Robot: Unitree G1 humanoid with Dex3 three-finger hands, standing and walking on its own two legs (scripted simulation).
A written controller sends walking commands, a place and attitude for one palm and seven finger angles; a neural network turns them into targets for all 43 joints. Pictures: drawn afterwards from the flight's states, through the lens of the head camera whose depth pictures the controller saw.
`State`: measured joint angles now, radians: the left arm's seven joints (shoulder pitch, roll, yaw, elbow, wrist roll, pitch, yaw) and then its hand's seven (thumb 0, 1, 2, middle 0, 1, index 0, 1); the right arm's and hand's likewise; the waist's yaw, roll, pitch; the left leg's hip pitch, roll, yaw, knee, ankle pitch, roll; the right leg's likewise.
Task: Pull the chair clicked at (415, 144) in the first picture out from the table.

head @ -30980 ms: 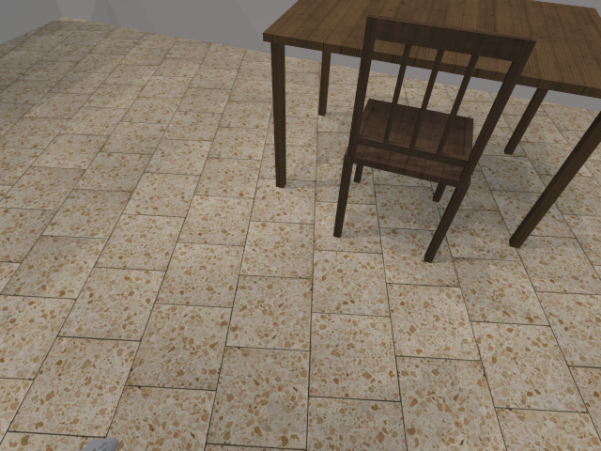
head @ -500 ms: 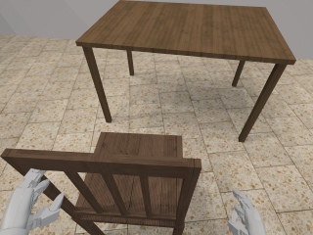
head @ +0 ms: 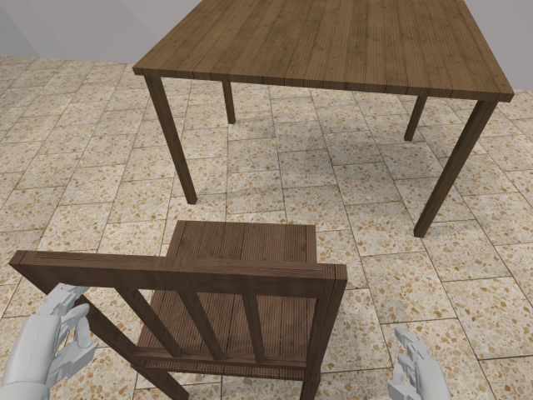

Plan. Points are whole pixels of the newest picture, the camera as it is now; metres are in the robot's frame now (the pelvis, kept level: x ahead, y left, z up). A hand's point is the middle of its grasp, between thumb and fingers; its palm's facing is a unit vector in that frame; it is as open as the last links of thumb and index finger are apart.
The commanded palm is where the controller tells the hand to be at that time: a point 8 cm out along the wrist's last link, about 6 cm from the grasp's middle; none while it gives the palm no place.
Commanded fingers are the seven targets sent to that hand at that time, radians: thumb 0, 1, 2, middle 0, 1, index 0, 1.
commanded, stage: step back with the hand held close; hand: left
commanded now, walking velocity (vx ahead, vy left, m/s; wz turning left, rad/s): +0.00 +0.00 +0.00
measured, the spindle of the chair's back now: (204, 328) +0.23 +0.16 -0.07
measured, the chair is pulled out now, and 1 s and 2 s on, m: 0.60 0.61 0.61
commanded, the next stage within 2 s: stop stepping back and stand still in 0.90 s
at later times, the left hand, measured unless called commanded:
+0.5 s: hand out of the picture +0.07 +0.24 +0.08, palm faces -0.01 -0.80 -0.60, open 6.3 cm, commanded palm +0.05 +0.30 +0.18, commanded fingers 0.00 0.90 0.90 -0.20 -0.30 -0.20 -0.30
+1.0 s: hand out of the picture +0.00 +0.29 +0.16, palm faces +0.45 -0.75 -0.48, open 7.4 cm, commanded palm -0.06 +0.33 +0.18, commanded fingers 0.00 0.90 0.90 -0.20 -0.30 -0.20 -0.30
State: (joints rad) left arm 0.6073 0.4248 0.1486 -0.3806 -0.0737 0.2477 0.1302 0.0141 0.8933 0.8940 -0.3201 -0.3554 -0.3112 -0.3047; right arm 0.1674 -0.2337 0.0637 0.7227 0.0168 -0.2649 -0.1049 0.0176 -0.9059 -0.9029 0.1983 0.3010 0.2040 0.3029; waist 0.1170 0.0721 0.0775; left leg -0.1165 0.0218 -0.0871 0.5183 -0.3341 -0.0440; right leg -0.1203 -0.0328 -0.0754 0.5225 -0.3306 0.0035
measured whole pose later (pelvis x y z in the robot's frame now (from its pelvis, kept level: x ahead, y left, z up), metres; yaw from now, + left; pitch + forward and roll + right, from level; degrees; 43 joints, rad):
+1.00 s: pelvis -0.20 +0.03 -0.01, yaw +2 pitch -2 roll +1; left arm 0.51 0.42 0.43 -0.56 -0.01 -0.18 0.15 0.02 0.89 0.90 -0.22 -0.31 -0.22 -0.30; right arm 0.16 -0.20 -0.01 0.63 0.00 -0.16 -0.08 0.02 -0.91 -0.90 0.20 0.30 0.20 0.30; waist 0.03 -0.04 0.08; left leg -0.35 0.03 0.05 0.63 -0.23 -0.01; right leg -0.48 -0.05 0.03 0.82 -0.35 0.03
